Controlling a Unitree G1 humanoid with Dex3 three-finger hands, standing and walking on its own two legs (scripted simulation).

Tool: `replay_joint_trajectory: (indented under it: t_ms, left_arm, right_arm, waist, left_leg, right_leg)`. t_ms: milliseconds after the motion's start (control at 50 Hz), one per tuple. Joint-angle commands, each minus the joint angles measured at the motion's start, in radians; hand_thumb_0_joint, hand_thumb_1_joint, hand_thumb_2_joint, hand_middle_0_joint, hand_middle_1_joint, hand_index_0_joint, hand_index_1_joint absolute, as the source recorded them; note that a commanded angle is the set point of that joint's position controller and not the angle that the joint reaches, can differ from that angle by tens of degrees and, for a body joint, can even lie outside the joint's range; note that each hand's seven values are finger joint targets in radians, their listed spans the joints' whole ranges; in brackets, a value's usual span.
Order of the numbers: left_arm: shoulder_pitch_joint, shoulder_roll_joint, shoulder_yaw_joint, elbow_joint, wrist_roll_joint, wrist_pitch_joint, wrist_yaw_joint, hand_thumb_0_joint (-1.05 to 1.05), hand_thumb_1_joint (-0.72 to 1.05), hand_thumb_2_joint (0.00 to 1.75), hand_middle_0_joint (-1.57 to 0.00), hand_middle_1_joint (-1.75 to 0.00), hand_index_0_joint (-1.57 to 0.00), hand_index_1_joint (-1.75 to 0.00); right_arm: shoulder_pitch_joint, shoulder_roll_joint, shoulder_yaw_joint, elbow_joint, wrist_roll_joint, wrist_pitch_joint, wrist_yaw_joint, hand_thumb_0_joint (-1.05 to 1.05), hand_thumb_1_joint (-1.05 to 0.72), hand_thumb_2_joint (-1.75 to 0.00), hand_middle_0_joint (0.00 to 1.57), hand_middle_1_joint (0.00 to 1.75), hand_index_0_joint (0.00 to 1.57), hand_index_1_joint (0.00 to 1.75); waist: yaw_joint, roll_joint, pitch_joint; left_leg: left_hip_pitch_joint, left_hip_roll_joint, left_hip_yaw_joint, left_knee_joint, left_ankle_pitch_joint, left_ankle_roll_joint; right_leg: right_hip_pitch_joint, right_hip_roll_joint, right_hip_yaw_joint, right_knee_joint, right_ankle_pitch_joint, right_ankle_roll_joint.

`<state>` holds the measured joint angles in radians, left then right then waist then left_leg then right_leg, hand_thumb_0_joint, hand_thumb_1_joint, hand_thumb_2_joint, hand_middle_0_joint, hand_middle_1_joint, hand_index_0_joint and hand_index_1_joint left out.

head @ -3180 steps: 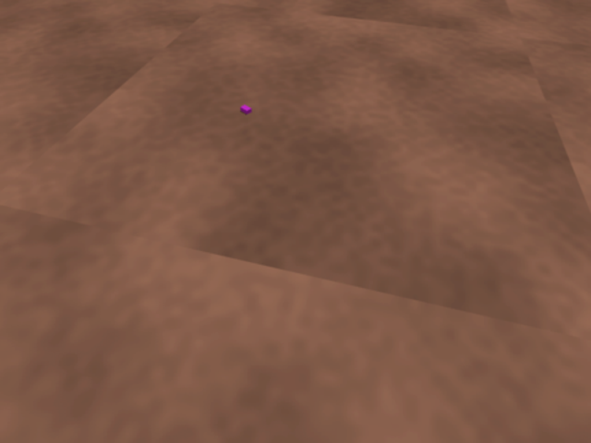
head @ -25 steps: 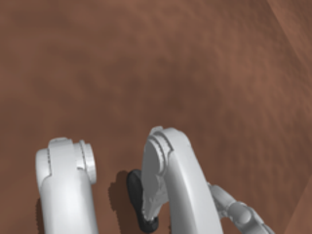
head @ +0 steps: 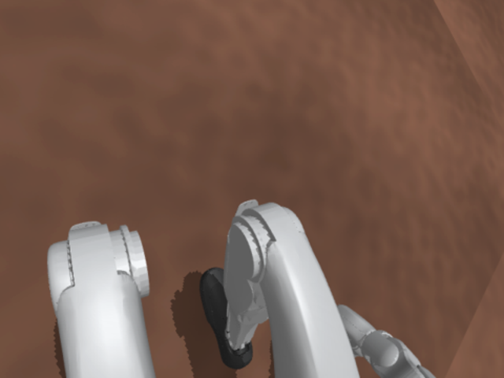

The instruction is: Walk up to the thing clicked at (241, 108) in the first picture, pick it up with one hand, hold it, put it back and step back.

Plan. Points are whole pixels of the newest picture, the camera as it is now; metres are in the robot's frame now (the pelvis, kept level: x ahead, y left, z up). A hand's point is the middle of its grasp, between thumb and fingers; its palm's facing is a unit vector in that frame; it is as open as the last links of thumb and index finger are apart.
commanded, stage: close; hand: left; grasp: from above
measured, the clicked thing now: out of the picture +0.51 +0.42 -0.27
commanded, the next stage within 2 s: none
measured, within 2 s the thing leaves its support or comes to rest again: neither
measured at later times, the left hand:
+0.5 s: hand out of the picture +0.33 +0.40 -0.23, palm faces -0.44 -0.19 -0.88, open 6.1 cm
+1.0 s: hand out of the picture +0.33 +0.40 -0.23, palm faces -0.43 -0.19 -0.88, open 5.8 cm
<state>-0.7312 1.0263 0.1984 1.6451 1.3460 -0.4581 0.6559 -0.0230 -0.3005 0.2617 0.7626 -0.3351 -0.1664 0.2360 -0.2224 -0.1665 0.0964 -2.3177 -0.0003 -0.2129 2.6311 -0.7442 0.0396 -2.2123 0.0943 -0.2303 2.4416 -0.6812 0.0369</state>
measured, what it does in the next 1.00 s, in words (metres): stands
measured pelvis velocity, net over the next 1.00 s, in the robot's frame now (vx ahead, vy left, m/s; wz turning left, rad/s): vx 0.00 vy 0.00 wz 0.00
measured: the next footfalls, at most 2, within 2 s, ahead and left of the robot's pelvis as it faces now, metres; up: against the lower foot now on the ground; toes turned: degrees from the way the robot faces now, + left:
none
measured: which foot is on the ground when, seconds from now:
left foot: down 0.00-1.00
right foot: down 0.00-1.00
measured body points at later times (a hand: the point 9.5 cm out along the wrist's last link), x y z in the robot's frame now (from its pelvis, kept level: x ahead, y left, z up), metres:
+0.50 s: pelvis +0.00 +0.00 +0.00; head +0.22 +0.16 +0.36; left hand +0.35 +0.40 -0.18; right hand +0.15 -0.24 -0.07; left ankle +0.06 +0.11 -0.25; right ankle +0.11 -0.11 -0.25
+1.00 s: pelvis +0.00 +0.00 +0.00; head +0.21 +0.17 +0.36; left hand +0.35 +0.40 -0.18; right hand +0.14 -0.24 -0.07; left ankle +0.06 +0.11 -0.25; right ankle +0.11 -0.11 -0.25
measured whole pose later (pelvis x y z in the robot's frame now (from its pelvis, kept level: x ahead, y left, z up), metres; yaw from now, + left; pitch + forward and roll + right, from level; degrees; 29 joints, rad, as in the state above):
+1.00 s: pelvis +0.00 +0.00 +0.00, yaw +0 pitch +23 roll -15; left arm -0.75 1.03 0.17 1.64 1.34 -0.43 0.66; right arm -0.04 -0.30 0.28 0.76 -0.34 -0.17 0.23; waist -0.23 -0.17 0.09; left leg -2.32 0.00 -0.22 2.63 -0.74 0.04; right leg -2.21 0.10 -0.24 2.44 -0.67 0.04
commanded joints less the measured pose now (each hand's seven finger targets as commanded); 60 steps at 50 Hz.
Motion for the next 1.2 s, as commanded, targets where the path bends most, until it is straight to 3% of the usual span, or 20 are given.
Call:
replay_joint_trajectory:
  t_ms: [0,20,60,160,200,260,320,400,500,560,600,620,640,740,800,860,920,940,1060,1180]
  left_arm:
    - [-0.154,0.227,-0.019,-0.068,-0.006,0.005,0.038,0.00,0.41,0.24,-0.85,-0.24,-0.86,-0.23]
    - [-0.183,0.231,-0.009,-0.094,-0.018,0.005,0.045,0.00,0.44,0.21,-0.87,-0.22,-0.88,-0.21]
    - [-0.160,0.235,-0.010,-0.060,-0.006,0.016,0.051,0.00,0.47,0.19,-0.90,-0.18,-0.91,-0.17]
    - [-0.178,0.200,-0.050,-0.036,0.001,0.046,0.048,0.00,0.55,0.12,-0.95,-0.14,-0.97,-0.13]
    - [-0.186,0.212,-0.024,-0.045,-0.013,0.051,0.054,0.00,0.57,0.10,-0.97,-0.12,-0.99,-0.10]
    - [-0.170,0.193,-0.048,-0.020,-0.017,0.062,0.035,0.00,0.59,0.08,-0.99,-0.10,-1.01,-0.09]
    - [-0.179,0.239,-0.013,-0.040,-0.030,0.066,0.029,0.00,0.62,0.05,-1.01,-0.08,-1.03,-0.06]
    - [-0.149,0.214,-0.031,-0.016,-0.036,0.057,0.001,0.00,0.62,0.05,-1.02,-0.07,-1.04,-0.06]
    - [-0.129,0.241,-0.003,-0.028,-0.049,0.039,-0.009,0.00,0.64,0.05,-1.06,-0.03,-1.06,-0.03]
    - [-0.129,0.246,0.005,-0.034,-0.046,0.023,-0.010,0.00,0.64,0.04,-1.05,-0.02,-1.05,-0.02]
    - [-0.115,0.262,0.023,-0.045,-0.047,0.014,-0.005,0.00,0.64,0.05,-1.06,-0.01,-1.06,-0.01]
    - [-0.110,0.265,0.017,-0.038,-0.033,0.015,-0.008,0.00,0.64,0.05,-1.06,-0.02,-1.06,-0.02]
    - [-0.110,0.269,0.036,-0.060,-0.044,0.008,-0.001,0.00,0.64,0.05,-1.06,-0.01,-1.06,-0.02]
    - [-0.123,0.265,0.014,-0.060,-0.019,0.005,0.005,0.00,0.65,0.04,-1.06,-0.02,-1.06,-0.02]
    - [-0.136,0.244,0.017,-0.068,-0.040,0.004,0.020,0.00,0.65,0.03,-1.06,-0.01,-1.06,-0.01]
    - [-0.147,0.255,0.004,-0.058,-0.020,0.014,0.025,0.00,0.66,0.03,-1.07,0.00,-1.07,0.00]
    - [-0.157,0.226,-0.024,-0.043,-0.019,0.025,0.023,0.00,0.68,0.01,-1.08,0.00,-1.08,0.00]
    - [-0.162,0.246,-0.009,-0.057,-0.013,0.028,0.025,0.00,0.68,0.01,-1.07,-0.01,-1.08,0.00]
    - [-0.174,0.230,-0.024,-0.054,-0.016,0.048,0.018,0.00,0.70,0.00,-1.09,0.00,-1.10,0.00]
    - [-0.156,0.237,-0.007,-0.042,-0.030,0.053,0.007,0.00,0.68,0.01,-1.09,0.00,-1.09,0.00]
  right_arm:
    - [0.065,-0.333,-0.104,-0.021,0.004,-0.015,-0.013,0.00,-0.89,-0.90,0.20,0.30,0.20,0.30]
    - [0.083,-0.335,-0.102,0.002,0.006,-0.011,-0.014,0.00,-0.89,-0.89,0.20,0.30,0.20,0.30]
    - [0.060,-0.327,-0.096,-0.014,0.004,-0.018,-0.012,0.00,-0.89,-0.89,0.20,0.30,0.20,0.30]
    - [0.062,-0.338,-0.104,-0.008,0.004,-0.031,-0.007,0.00,-0.89,-0.90,0.20,0.30,0.20,0.30]
    - [0.073,-0.330,-0.093,-0.007,0.007,-0.030,-0.007,0.00,-0.89,-0.90,0.20,0.30,0.20,0.30]
    - [0.068,-0.333,-0.096,-0.009,0.007,-0.039,-0.002,0.00,-0.89,-0.90,0.20,0.30,0.20,0.30]
    - [0.080,-0.326,-0.086,-0.016,0.016,-0.034,-0.005,0.00,-0.89,-0.90,0.20,0.30,0.20,0.30]
    - [0.074,-0.316,-0.079,-0.031,0.015,-0.031,-0.002,0.00,-0.89,-0.90,0.20,0.30,0.20,0.30]
    - [0.082,-0.318,-0.076,-0.042,0.022,-0.021,-0.005,0.00,-0.89,-0.90,0.20,0.30,0.20,0.30]
    - [0.092,-0.312,-0.069,-0.051,0.017,-0.014,-0.004,0.00,-0.89,-0.90,0.20,0.30,0.20,0.30]
    - [0.087,-0.314,-0.071,-0.046,0.015,-0.009,-0.007,0.00,-0.89,-0.90,0.20,0.30,0.20,0.30]
    - [0.090,-0.314,-0.068,-0.053,0.016,-0.009,-0.007,0.00,-0.89,-0.90,0.20,0.30,0.20,0.30]
    - [0.096,-0.317,-0.074,-0.047,0.012,-0.004,-0.009,0.00,-0.89,-0.90,0.20,0.30,0.20,0.30]
    - [0.090,-0.314,-0.068,-0.045,0.005,-0.004,-0.012,0.00,-0.89,-0.90,0.20,0.30,0.20,0.30]
    - [0.077,-0.316,-0.072,-0.028,0.003,-0.009,-0.015,0.00,-0.89,-0.90,0.20,0.30,0.20,0.30]
    - [0.081,-0.321,-0.074,-0.032,0.001,-0.010,-0.017,0.00,-0.89,-0.90,0.20,0.30,0.20,0.30]
    - [0.067,-0.314,-0.068,-0.032,0.000,-0.017,-0.015,0.00,-0.89,-0.90,0.20,0.30,0.20,0.30]
    - [0.083,-0.325,-0.074,-0.027,-0.002,-0.016,-0.016,0.00,-0.89,-0.90,0.20,0.30,0.20,0.30]
    - [0.080,-0.321,-0.075,-0.033,0.009,-0.028,-0.009,0.00,-0.89,-0.90,0.20,0.30,0.20,0.30]
    - [0.080,-0.321,-0.079,-0.028,0.016,-0.023,-0.010,0.00,-0.89,-0.90,0.20,0.30,0.20,0.30]
  waist:
    - [0.000,0.481,-0.535]
    - [0.000,0.476,-0.543]
    - [0.011,0.487,-0.557]
    - [-0.007,0.505,-0.522]
    - [-0.007,0.472,-0.547]
    - [-0.010,0.478,-0.517]
    - [0.003,0.458,-0.565]
    - [-0.004,0.472,-0.537]
    - [0.009,0.457,-0.541]
    - [-0.001,0.469,-0.559]
    - [0.009,0.463,-0.566]
    - [0.006,0.468,-0.561]
    - [0.013,0.478,-0.573]
    - [-0.003,0.471,-0.556]
    - [0.001,0.471,-0.549]
    - [-0.003,0.484,-0.539]
    - [-0.011,0.489,-0.519]
    - [-0.006,0.492,-0.544]
    - [-0.009,0.487,-0.530]
    - [0.003,0.487,-0.544]
  left_leg:
    - [0.469,0.031,0.025,-0.334,0.180,-0.031]
    - [0.462,0.029,0.018,-0.342,0.181,-0.032]
    - [0.469,0.030,0.021,-0.345,0.195,-0.035]
    - [0.472,0.030,0.020,-0.336,0.191,-0.034]
    - [0.459,0.027,0.014,-0.343,0.203,-0.030]
    - [0.450,0.025,0.020,-0.339,0.187,-0.027]
    - [0.448,0.023,0.025,-0.338,0.206,-0.026]
    - [0.447,0.023,0.021,-0.339,0.205,-0.027]
    - [0.434,0.021,0.027,-0.341,0.202,-0.027]
    - [0.459,0.024,0.021,-0.337,0.232,-0.028]
    - [0.449,0.022,0.026,-0.338,0.225,-0.027]
    - [0.460,0.023,0.034,-0.329,0.230,-0.027]
    - [0.453,0.022,0.035,-0.337,0.228,-0.028]
    - [0.457,0.026,0.037,-0.329,0.210,-0.028]
    - [0.453,0.027,0.028,-0.339,0.195,-0.031]
    - [0.451,0.027,0.027,-0.342,0.186,-0.032]
    - [0.445,0.028,0.024,-0.335,0.182,-0.032]
    - [0.457,0.028,0.028,-0.339,0.197,-0.032]
    - [0.457,0.026,0.022,-0.339,0.187,-0.032]
    - [0.454,0.022,0.019,-0.351,0.202,-0.033]
  right_leg:
    - [0.192,0.038,-0.044,-0.161,0.143,-0.070]
    - [0.197,0.039,-0.049,-0.167,0.144,-0.069]
    - [0.204,0.038,-0.044,-0.160,0.154,-0.072]
    - [0.172,0.032,-0.046,-0.151,0.165,-0.068]
    - [0.202,0.033,-0.051,-0.163,0.174,-0.066]
    - [0.196,0.032,-0.044,-0.164,0.167,-0.062]
    - [0.242,0.034,-0.039,-0.178,0.178,-0.062]
    - [0.225,0.030,-0.044,-0.164,0.180,-0.062]
    - [0.247,0.032,-0.042,-0.177,0.174,-0.063]
    - [0.254,0.031,-0.047,-0.163,0.198,-0.061]
    - [0.262,0.034,-0.047,-0.173,0.188,-0.064]
    - [0.264,0.035,-0.042,-0.174,0.196,-0.062]
    - [0.274,0.038,-0.044,-0.183,0.187,-0.063]
    - [0.253,0.041,-0.041,-0.177,0.175,-0.064]
    - [0.229,0.041,-0.049,-0.177,0.157,-0.067]
    - [0.215,0.039,-0.049,-0.171,0.154,-0.067]
    - [0.200,0.036,-0.047,-0.161,0.157,-0.067]
    - [0.227,0.040,-0.045,-0.172,0.168,-0.066]
    - [0.202,0.032,-0.048,-0.161,0.167,-0.063]
    - [0.205,0.032,-0.051,-0.162,0.171,-0.063]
